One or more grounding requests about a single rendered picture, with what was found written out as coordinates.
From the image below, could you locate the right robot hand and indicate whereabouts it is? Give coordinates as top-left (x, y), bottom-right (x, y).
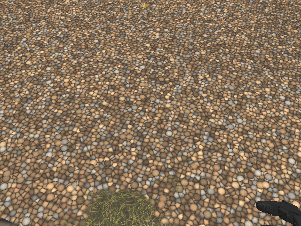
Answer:
top-left (256, 200), bottom-right (301, 226)

